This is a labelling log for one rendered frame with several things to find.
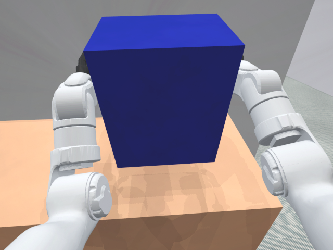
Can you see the left robot forearm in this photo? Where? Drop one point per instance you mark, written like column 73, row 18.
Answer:
column 74, row 123

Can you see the pedestal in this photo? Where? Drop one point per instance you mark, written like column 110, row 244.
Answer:
column 221, row 205

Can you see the robot left upper arm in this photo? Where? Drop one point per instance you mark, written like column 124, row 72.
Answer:
column 75, row 204

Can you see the robot right upper arm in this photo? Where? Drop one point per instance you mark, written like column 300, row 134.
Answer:
column 301, row 174

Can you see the robot left hand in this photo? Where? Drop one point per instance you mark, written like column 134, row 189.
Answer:
column 82, row 65

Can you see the carton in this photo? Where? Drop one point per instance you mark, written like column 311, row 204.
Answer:
column 164, row 85

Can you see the right robot forearm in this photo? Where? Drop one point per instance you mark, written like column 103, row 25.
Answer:
column 276, row 122

